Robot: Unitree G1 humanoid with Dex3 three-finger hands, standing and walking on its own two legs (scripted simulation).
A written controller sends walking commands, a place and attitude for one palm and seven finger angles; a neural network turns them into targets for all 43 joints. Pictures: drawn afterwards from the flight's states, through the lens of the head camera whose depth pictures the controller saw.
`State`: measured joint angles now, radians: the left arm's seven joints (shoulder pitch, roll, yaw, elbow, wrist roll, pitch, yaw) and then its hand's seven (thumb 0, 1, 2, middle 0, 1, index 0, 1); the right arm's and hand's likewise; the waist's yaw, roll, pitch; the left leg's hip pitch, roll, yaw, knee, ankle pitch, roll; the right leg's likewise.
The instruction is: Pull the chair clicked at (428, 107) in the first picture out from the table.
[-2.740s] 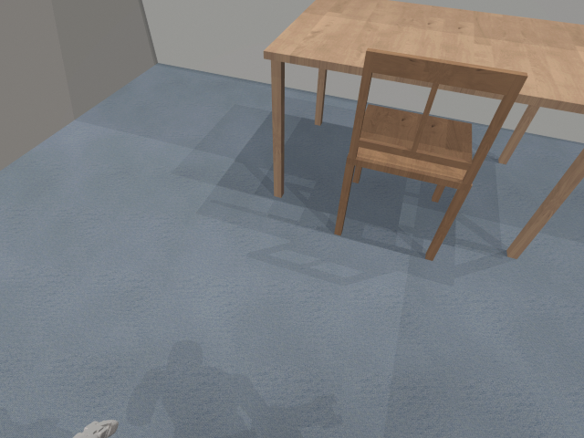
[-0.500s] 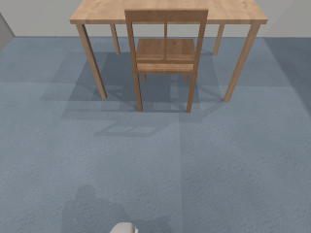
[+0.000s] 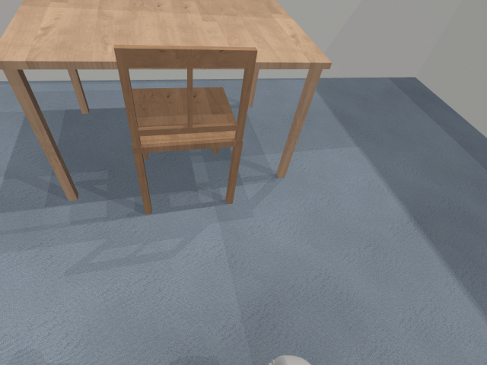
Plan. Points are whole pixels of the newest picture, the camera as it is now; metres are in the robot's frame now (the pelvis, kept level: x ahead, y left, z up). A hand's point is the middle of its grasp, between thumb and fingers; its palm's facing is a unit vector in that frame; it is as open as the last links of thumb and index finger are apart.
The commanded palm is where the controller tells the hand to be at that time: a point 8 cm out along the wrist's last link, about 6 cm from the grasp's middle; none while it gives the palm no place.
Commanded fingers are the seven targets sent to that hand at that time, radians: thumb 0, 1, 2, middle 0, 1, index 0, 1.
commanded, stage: walk to a spot facing it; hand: left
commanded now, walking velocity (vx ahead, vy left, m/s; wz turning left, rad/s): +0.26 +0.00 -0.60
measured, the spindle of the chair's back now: (190, 98) +0.96 +0.25 -0.13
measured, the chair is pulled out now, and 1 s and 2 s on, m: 0.00 0.00 0.00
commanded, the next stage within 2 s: none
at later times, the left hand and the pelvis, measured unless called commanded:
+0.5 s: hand (178, 287) +0.31 +0.15 -0.19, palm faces -0.29 -0.93 -0.20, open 7.4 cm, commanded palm none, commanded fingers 0.00 0.90 0.90 -0.20 -0.30 -0.20 -0.30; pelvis +0.16 +0.00 -0.02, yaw -17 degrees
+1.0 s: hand (150, 240) +0.41 +0.24 -0.19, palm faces -0.48 -0.86 -0.19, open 7.4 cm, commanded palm none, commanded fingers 0.00 0.90 0.90 -0.20 -0.30 -0.20 -0.30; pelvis +0.26 +0.08 +0.00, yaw -35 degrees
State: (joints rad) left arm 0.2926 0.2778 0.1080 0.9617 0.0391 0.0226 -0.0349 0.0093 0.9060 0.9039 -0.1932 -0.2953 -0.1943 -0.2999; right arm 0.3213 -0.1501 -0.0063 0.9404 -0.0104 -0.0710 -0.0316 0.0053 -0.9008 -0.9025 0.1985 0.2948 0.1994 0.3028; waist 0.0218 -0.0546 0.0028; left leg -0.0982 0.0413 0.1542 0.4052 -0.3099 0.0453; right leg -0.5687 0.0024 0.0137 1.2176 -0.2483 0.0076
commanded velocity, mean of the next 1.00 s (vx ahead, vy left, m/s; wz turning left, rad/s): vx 0.01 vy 0.00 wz -0.60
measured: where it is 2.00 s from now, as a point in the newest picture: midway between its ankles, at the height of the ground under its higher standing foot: (234, 350)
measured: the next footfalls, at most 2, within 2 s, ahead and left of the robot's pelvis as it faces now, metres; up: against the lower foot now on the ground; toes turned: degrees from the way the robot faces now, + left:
right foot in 0.34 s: +0.22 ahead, -0.07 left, +0.00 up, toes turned -20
left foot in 0.80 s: +0.32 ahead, +0.14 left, +0.00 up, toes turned -25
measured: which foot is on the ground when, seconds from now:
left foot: down 0.00-0.32, up 0.34-0.78, down 0.80-1.00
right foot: up 0.00-0.32, down 0.34-0.82, up 0.84-1.00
